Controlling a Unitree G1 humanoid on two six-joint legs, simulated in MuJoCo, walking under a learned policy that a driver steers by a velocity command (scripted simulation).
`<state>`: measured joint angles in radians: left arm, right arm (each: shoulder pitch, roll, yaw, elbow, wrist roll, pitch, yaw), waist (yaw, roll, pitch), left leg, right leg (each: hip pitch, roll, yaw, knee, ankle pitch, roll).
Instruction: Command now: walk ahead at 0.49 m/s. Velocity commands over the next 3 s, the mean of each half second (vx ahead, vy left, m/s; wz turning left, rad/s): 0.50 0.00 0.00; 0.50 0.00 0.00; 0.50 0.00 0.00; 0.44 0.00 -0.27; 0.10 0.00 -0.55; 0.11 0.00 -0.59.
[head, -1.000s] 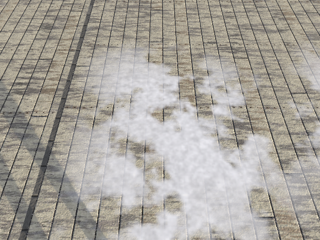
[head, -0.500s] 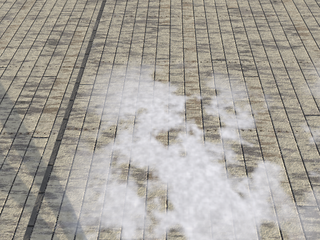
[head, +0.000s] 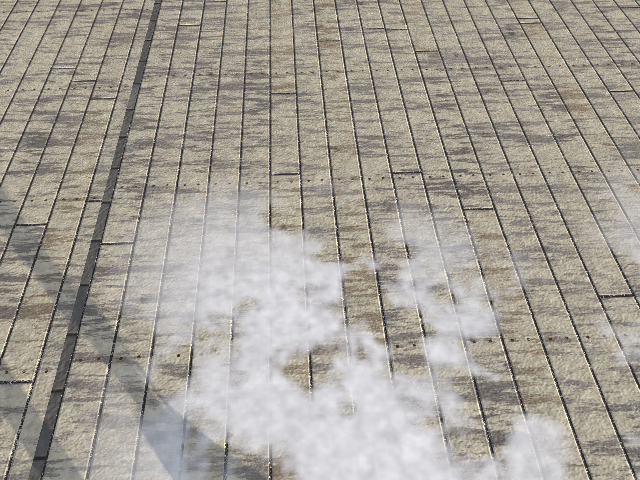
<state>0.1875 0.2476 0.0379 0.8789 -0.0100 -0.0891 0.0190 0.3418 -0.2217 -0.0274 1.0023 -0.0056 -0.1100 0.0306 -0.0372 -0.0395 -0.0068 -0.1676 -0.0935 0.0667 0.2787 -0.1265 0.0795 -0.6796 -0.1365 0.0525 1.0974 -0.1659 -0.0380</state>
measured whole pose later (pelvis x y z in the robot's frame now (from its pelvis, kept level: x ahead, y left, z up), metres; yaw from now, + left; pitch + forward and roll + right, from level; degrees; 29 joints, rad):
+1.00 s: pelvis +0.55 -0.01 -0.01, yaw +1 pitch +2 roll +0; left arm 0.28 0.26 0.05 0.95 -0.02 -0.10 0.01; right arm 0.19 -0.24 -0.06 0.91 0.00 -0.10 0.03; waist -0.01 -0.03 0.02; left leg -0.33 -0.04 0.07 0.44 -0.13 0.07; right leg -0.43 -0.05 0.03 1.19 -0.34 -0.05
